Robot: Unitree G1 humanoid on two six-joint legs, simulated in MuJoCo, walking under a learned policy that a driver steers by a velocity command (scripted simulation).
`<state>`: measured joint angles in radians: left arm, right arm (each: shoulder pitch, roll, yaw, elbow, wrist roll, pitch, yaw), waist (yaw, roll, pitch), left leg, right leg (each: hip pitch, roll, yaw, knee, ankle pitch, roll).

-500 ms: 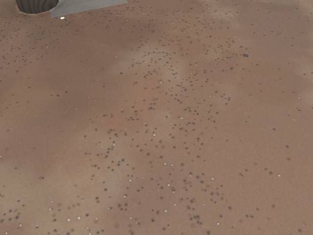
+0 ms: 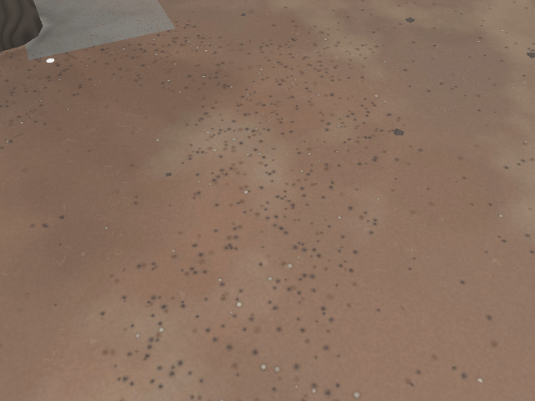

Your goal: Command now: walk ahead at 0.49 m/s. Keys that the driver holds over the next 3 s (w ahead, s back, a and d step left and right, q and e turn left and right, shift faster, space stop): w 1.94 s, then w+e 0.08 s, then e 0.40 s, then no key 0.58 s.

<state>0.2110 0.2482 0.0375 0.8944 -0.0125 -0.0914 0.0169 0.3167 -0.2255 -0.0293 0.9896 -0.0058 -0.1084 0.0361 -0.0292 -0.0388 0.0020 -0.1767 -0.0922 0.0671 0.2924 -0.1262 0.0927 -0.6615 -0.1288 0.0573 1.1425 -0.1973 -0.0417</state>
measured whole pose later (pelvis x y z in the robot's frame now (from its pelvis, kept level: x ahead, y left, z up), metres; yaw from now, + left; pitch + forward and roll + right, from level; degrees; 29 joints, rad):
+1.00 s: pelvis +0.55 -0.01 -0.01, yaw +1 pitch +2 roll +0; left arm 0.30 0.25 0.05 0.97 -0.02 -0.10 0.00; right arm 0.17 -0.24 -0.05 0.90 0.00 -0.10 0.04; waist 0.00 -0.02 0.03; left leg -0.36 -0.03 0.06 0.47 -0.15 0.07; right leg -0.40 -0.04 0.03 1.18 -0.37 -0.05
